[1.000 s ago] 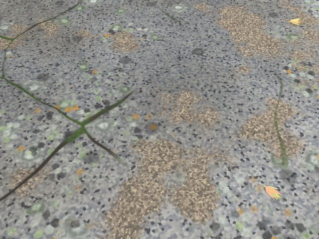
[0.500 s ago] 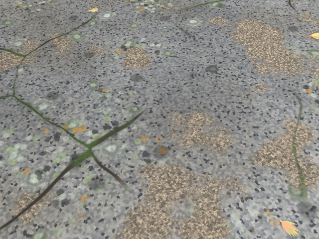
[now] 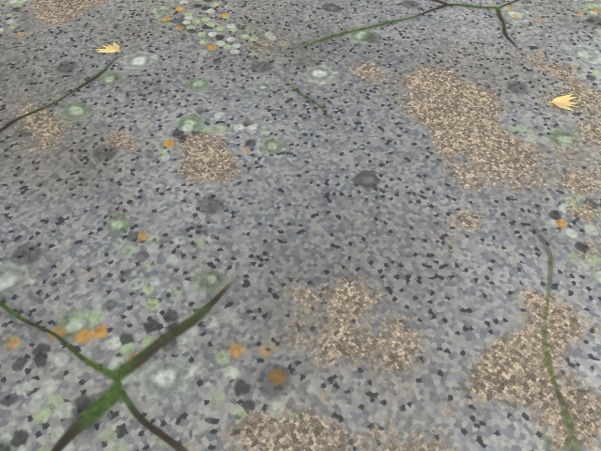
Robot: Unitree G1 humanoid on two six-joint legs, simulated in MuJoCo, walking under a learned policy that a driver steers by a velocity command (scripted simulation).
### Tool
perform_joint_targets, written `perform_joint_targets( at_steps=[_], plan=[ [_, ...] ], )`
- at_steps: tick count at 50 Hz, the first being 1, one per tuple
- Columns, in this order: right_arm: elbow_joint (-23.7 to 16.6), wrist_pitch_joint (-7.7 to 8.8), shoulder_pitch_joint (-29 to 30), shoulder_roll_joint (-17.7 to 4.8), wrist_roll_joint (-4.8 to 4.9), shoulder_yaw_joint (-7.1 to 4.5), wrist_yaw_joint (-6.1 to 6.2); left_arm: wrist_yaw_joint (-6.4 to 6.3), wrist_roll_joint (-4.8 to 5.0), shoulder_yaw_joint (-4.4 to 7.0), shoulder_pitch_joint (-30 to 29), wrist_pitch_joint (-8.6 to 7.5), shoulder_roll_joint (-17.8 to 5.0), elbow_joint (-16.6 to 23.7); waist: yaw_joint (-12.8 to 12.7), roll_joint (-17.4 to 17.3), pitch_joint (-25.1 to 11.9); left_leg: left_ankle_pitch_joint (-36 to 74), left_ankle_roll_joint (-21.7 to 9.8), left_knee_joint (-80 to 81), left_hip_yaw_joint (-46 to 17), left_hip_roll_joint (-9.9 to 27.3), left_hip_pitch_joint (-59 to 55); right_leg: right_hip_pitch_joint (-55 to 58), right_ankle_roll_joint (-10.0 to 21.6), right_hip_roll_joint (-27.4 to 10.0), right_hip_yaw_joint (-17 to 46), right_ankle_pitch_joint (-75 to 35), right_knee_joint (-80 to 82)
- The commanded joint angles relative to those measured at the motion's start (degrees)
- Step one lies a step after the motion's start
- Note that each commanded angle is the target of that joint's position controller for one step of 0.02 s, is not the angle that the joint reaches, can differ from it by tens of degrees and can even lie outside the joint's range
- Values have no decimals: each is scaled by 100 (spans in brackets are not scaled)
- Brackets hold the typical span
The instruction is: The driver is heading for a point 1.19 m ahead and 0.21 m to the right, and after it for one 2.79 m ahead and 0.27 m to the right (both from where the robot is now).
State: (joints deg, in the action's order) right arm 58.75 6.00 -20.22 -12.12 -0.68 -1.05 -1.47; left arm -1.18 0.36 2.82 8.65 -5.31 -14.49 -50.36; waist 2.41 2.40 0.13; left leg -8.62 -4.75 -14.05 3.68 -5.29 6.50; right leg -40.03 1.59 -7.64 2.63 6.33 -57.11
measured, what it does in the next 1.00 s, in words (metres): walks ahead: right foot, then left foot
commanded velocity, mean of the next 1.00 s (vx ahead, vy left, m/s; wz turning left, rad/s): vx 0.08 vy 0.00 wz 0.00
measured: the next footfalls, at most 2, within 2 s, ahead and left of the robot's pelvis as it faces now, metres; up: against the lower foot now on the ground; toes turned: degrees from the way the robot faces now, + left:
right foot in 0.18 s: +0.27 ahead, -0.13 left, +0.00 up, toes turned -1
left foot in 0.50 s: +0.19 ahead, +0.11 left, +0.00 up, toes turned +2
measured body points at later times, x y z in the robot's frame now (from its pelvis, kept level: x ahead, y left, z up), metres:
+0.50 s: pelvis +0.14 -0.04 -0.02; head +0.15 -0.04 +0.43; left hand +0.25 +0.21 -0.15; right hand +0.19 -0.29 -0.17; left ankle +0.15 +0.10 -0.75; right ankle +0.23 -0.13 -0.75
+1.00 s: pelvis +0.19 -0.01 -0.01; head +0.20 -0.01 +0.44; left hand +0.25 +0.23 -0.16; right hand +0.20 -0.24 -0.17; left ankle +0.15 +0.10 -0.75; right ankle +0.23 -0.13 -0.75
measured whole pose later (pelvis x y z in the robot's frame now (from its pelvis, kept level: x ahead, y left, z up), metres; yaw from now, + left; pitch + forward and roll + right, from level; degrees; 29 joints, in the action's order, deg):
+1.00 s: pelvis +0.19 -0.01 -0.01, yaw +0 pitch -1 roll +0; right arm 62.4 1.4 -15.9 -9.5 -0.1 -0.8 2.0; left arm -1.9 0.3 2.0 10.2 -0.1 -11.1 -60.6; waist 0.2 0.1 2.0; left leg -19.6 -0.3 -29.6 1.2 0.4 9.4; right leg -16.8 0.5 -0.2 -1.2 12.3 -29.6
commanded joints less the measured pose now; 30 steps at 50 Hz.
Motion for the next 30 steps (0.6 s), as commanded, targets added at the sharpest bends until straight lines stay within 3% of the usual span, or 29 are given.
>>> perform_joint_targets(
  at_steps=[1, 3, 6, 8, 9, 10, 11, 12, 13, 14, 15, 17, 19, 22, 24, 25, 26, 27, 28, 30],
  plan=[
    [-356, 32, 258, -803, 21, -99, 124, 16, -41, -38, 33, -17, -3, 225, -225, -517, 149, 3457, -626, 339, -373, 1257, 732, 807, -87, 227, -295, -926, 1356],
    [-251, -18, 2, -924, 62, -114, 156, 53, -20, -59, -308, 6, -18, 288, -64, -561, 28, 3279, -565, 205, -383, 1304, 442, 1064, -108, 415, -357, -1221, 1920],
    [-144, -119, -29, -883, 97, -109, 191, 113, -26, -44, -512, 22, -185, 373, -60, -669, -30, 3190, -546, -222, -597, 1563, -127, 1150, 11, 490, -195, -995, 2421],
    [-139, -179, 153, -884, 134, -128, 216, 146, -81, 23, -222, -24, -381, 305, -296, -658, -204, 3116, -412, -758, -730, 1601, -393, 1571, 192, 587, -181, -867, 2898],
    [-151, -198, 176, -845, 141, -120, 223, 135, -124, 97, 193, -59, -536, 133, -459, -528, -412, 3093, -266, -1285, -672, 1349, -424, 2184, 309, 701, -281, -1401, 3337],
    [-177, -173, -30, -784, 53, -91, 225, 101, -187, 193, 670, -84, -902, 2, -505, -169, -873, 2380, -38, -2134, -490, 971, -24, 3244, 514, 209, 132, -3704, 3156],
    [3, -123, -920, -186, -36, 84, 170, 76, -237, 197, 964, -15, -1070, -58, -198, 851, -1661, -406, 280, -3544, -333, 458, 1449, 5154, 1400, -963, 1227, -5466, 2680],
    [140, -160, -1069, -163, 41, 124, 147, 99, -178, 64, 1185, 59, -528, -114, -364, 1159, -2199, -2900, 490, -4570, -553, 279, 1864, 5320, 1915, -1531, 2056, -5107, 3002],
    [83, -243, -730, -624, 141, 4, 143, 145, -102, 0, 931, 89, -381, -57, -362, 693, -1873, -3039, 518, -4992, -827, 488, 1998, 4634, 1749, -1336, 2058, -3420, 3368],
    [-32, -354, -252, -695, 179, -45, 198, 146, -71, -16, 394, 109, -383, 50, -269, 284, -1267, -2780, 573, -5066, -775, 665, 2178, 3908, 1476, -1114, 1806, -2133, 3629],
    [-64, -467, 7, -642, 150, -74, 257, 137, -91, -46, -47, 117, -375, 126, -165, 77, -797, -2515, 639, -4807, -741, 808, 2104, 3099, 1298, -935, 1511, -1241, 3932],
    [-62, -625, 35, -466, 84, -75, 371, 100, -181, -11, -512, 175, -488, 171, 51, 347, -429, -2000, 717, -3906, -591, 873, 1412, 1990, 1017, -494, 995, -64, 4327],
    [52, -661, -87, -319, 57, -56, 434, 61, -227, -16, -384, 219, -424, 88, 34, 466, -483, -1732, 717, -3281, -437, 766, 974, 1781, 1024, -317, 722, 235, 4390],
    [157, -688, -120, -299, 36, -68, 426, 4, -83, -23, -361, 270, -413, -2, 86, 428, -553, -676, 602, -2153, -282, 687, 402, 1676, 901, -220, 627, 1390, 4362],
    [152, -703, -24, -365, -76, -82, 393, -14, -18, -52, -159, 311, -320, -140, 75, 313, -301, -342, 413, -1553, -272, 700, 156, 1417, 520, -31, 559, 2421, 4372],
    [100, -699, 19, -468, -116, -82, 391, -13, -26, -54, -70, 325, -304, -197, 9, 175, -54, -510, 269, -1219, -514, 936, 285, 1351, 303, 94, 496, 2611, 4247],
    [125, -685, 131, -793, -40, -154, 403, -22, -32, -16, 113, 348, -322, -207, -246, -348, 224, -1362, 110, -1102, -581, 971, 909, 1578, 147, 431, 165, 2322, 4125],
    [158, -629, 212, -699, 12, -153, 391, -55, -55, -14, 70, 361, -314, -239, -217, -634, 355, -1988, 80, -801, -670, 948, 1566, 2140, 57, 596, -75, 1847, 3806],
    [163, -558, 313, -549, 1, -118, 390, -74, -51, -9, 90, 362, -283, -263, -278, -796, 355, -2064, 152, -588, -716, 969, 1808, 2508, 70, 610, -121, 1409, 3575],
    [152, -440, 470, -502, 14, -123, 384, -97, -81, -4, 224, 376, -242, -370, -350, -866, 283, -1737, 289, -515, -713, 958, 1808, 2803, 133, 627, -189, 874, 3355]
  ],
)
Velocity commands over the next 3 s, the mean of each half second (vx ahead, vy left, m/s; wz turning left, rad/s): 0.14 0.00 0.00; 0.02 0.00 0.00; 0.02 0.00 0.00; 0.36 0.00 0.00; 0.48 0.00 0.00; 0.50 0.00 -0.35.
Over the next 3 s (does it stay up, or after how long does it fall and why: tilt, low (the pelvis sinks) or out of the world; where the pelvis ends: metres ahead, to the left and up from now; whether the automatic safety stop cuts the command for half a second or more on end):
stays up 0.96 -0.07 0.00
